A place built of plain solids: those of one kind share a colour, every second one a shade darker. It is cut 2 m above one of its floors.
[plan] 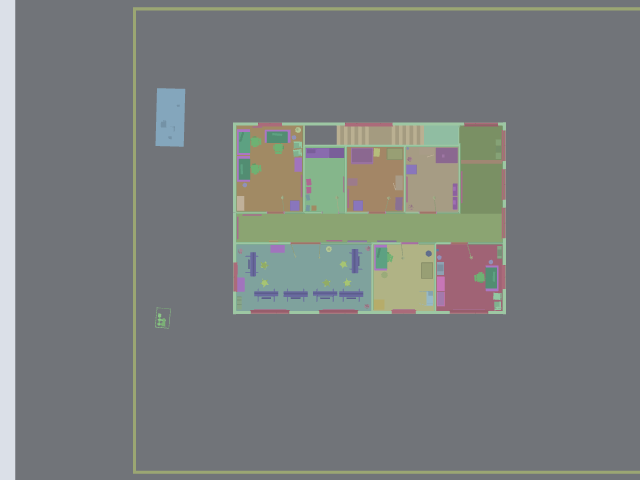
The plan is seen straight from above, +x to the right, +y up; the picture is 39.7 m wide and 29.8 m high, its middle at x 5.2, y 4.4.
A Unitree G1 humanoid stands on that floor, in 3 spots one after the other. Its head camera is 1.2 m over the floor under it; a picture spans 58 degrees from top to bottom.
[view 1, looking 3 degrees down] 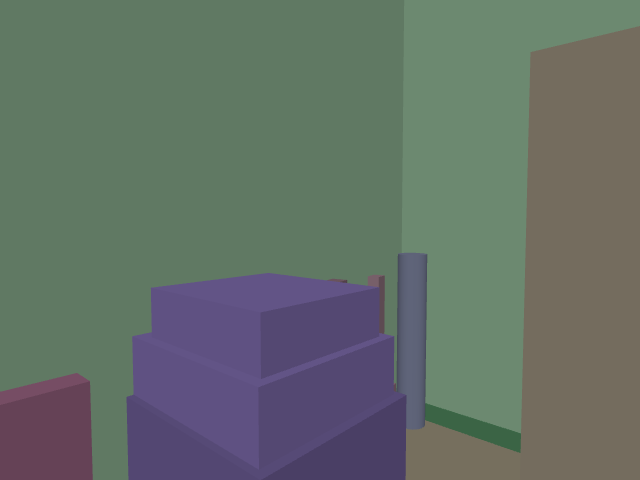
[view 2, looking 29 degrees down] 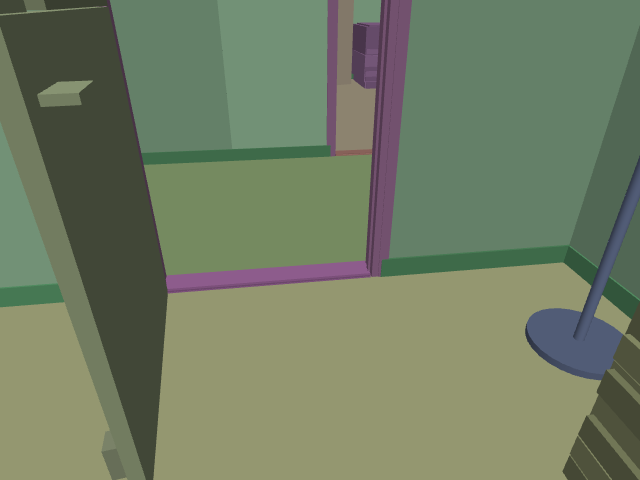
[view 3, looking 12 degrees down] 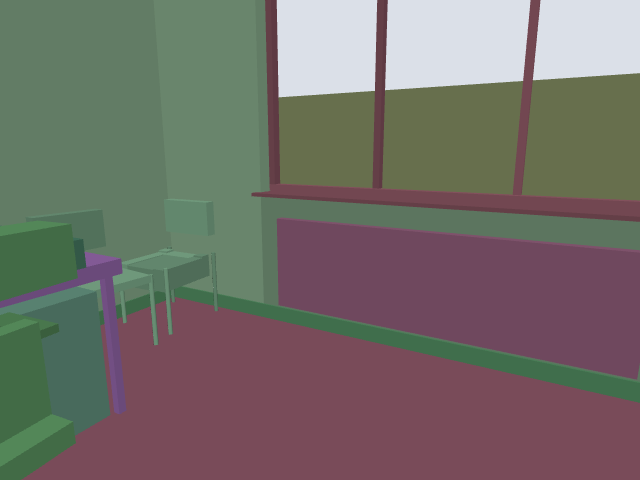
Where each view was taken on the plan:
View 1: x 11.90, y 7.90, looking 132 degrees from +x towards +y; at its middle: wall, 2.08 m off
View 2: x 10.75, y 2.40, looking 82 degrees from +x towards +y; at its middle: raised_floor_gallery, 2.48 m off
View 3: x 13.85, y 2.40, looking -61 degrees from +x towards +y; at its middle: radiator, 2.69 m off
